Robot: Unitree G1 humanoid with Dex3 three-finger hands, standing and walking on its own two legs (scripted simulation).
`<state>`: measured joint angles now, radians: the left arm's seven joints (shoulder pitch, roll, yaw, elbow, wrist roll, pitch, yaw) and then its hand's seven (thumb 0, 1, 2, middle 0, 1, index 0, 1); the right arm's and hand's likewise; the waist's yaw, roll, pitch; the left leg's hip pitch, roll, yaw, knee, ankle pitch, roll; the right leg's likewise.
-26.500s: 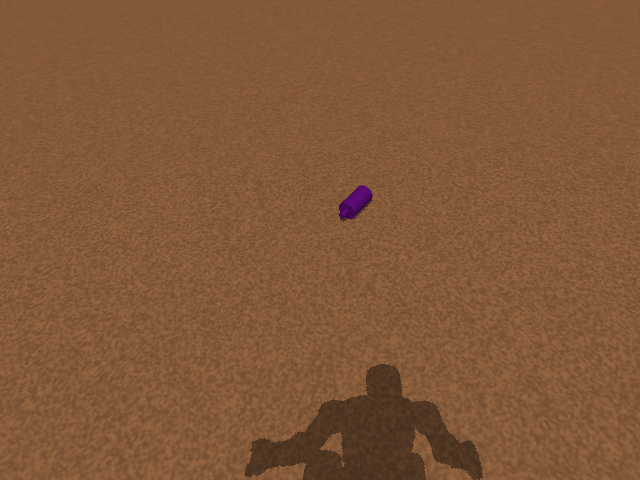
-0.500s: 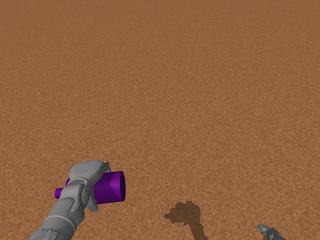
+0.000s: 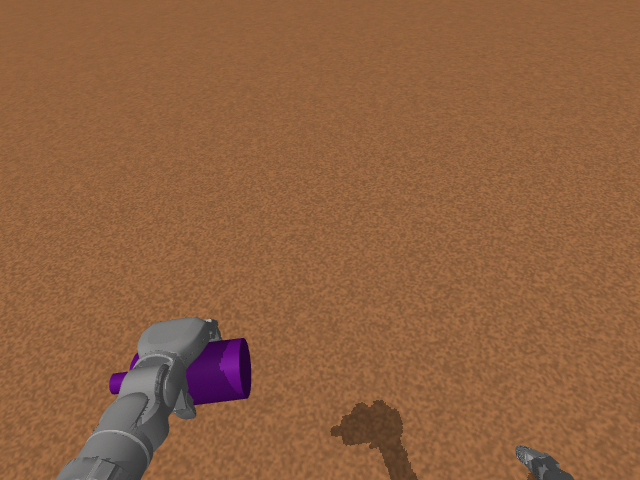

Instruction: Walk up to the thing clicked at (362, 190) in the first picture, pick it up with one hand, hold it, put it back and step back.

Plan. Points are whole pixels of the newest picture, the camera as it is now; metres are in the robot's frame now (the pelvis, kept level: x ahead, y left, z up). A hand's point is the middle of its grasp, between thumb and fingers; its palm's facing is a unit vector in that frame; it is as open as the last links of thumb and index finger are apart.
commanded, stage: hold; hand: left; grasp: from above
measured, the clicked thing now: (180, 375) +0.30 +0.24 -0.06
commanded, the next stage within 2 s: crouch in 0.02 s
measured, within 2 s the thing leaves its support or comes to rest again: neither
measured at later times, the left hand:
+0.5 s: hand (195, 401) +0.28 +0.23 -0.11, palm faces -0.50 -0.03 -0.87, open 11.0 cm
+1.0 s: hand (231, 414) +0.35 +0.25 -0.36, palm faces -0.47 -0.02 -0.88, open 11.1 cm
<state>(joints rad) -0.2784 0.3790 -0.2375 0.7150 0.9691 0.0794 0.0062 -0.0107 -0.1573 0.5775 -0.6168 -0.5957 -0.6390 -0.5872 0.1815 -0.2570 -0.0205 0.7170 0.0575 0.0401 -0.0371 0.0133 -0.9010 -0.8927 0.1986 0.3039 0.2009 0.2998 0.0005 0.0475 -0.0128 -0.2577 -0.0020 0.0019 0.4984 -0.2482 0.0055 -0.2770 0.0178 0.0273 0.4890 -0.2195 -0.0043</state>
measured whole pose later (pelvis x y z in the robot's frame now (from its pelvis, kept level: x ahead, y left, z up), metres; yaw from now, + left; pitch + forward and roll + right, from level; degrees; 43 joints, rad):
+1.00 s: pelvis -0.06 +0.01 -0.23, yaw -1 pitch +33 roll -3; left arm -0.72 0.46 -0.02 1.28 1.12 -0.01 0.36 -0.01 -0.12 0.57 -0.54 -0.67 -0.56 -0.66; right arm 0.25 -0.23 -0.03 0.75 -0.04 -0.03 0.00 0.01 -0.88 -0.88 0.20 0.30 0.20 0.30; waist -0.16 0.05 -0.20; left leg -1.66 -0.01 -0.02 1.69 -0.61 0.02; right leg -1.66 0.02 -0.01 1.64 -0.57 0.01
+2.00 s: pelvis -0.07 +0.01 -0.41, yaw -4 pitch +38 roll -7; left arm -0.94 0.70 0.14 1.47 1.25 -0.16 0.43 0.00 -0.13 0.51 -0.66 -0.50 -0.68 -0.48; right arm 0.19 -0.27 0.04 0.74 -0.13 -0.08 0.14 0.01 -0.90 -0.89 0.20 0.30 0.20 0.30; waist -0.25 0.00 -0.07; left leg -2.24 -0.02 -0.08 2.30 -0.71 0.01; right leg -2.21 0.02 -0.08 2.21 -0.65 0.00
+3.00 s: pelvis -0.07 +0.01 -0.46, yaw -8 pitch +34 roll -11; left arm -1.01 0.88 0.18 1.62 1.28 -0.21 0.52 0.00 -0.11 0.45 -0.70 -0.42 -0.72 -0.41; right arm 0.13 -0.31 0.17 0.71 -0.18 -0.14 0.20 0.00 -0.90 -0.89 0.20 0.30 0.20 0.30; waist -0.31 -0.06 0.09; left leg -2.35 -0.01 -0.15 2.51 -0.75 0.01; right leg -2.30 0.03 -0.15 2.36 -0.66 0.01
